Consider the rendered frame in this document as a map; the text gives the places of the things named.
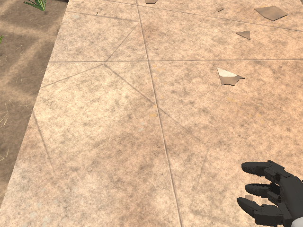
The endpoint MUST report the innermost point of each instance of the right robot forearm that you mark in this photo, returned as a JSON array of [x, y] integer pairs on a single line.
[[298, 222]]

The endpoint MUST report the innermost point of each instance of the robot right hand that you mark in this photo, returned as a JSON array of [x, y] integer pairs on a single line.
[[287, 197]]

